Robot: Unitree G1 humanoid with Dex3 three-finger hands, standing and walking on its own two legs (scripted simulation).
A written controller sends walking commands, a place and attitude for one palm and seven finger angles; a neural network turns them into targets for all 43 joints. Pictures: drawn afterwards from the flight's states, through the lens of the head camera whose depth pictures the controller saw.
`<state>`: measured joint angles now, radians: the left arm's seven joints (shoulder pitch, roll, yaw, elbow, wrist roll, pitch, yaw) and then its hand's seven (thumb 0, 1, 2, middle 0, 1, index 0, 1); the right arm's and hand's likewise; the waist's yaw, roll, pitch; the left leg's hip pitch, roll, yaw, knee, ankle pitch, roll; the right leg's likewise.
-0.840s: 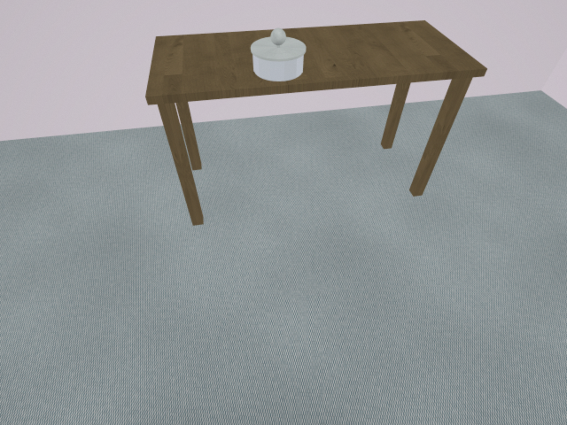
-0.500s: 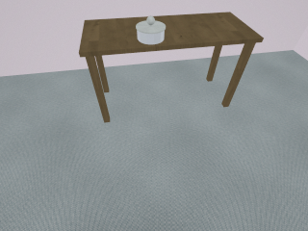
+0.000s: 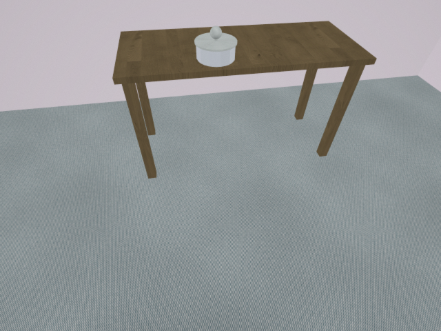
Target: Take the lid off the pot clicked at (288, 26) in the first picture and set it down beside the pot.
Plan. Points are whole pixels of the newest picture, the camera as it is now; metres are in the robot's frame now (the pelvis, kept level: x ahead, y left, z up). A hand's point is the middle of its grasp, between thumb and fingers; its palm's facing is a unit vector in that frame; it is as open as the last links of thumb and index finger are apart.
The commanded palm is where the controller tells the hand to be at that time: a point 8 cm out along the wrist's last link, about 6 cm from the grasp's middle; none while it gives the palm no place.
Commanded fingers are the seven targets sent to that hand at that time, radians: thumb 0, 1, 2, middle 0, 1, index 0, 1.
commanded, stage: walk to a spot facing it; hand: left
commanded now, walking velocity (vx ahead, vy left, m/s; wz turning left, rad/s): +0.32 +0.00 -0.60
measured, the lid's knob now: (215, 32) +1.26 +0.11 +0.02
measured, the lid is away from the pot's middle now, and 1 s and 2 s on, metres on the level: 0.00 0.00 0.00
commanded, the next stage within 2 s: turn to face it in 1.28 s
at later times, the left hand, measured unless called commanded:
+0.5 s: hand out of the picture +0.10 +0.13 -0.16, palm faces -0.14 -0.97 -0.18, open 7.3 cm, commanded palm none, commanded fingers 0.00 0.90 0.90 -0.20 -0.30 -0.20 -0.30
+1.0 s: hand (196, 202) +0.49 +0.10 -0.16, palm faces -0.38 -0.90 -0.21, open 7.4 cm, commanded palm none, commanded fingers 0.00 0.90 0.90 -0.20 -0.30 -0.20 -0.30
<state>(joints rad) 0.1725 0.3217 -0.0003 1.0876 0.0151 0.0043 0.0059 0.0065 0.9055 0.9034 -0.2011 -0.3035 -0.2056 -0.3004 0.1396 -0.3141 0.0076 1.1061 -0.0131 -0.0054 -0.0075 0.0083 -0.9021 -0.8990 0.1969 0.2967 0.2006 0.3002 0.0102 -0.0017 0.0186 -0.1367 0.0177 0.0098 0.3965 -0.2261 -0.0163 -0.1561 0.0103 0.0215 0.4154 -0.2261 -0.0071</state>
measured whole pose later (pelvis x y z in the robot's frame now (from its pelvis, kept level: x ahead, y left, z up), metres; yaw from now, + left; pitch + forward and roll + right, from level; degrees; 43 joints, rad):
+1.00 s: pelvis +0.34 -0.05 +0.00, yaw -27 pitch -1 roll +2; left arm 0.23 0.21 0.09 0.95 0.03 0.01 -0.03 0.01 0.91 0.90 -0.19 -0.30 -0.20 -0.30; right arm 0.32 -0.20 -0.06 1.02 -0.02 -0.07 -0.01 0.00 -0.93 -0.90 0.20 0.30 0.20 0.30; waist 0.01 -0.02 0.03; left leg -0.13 0.05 0.25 0.41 -0.27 0.02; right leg -0.57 -0.11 -0.06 0.92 -0.21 -0.02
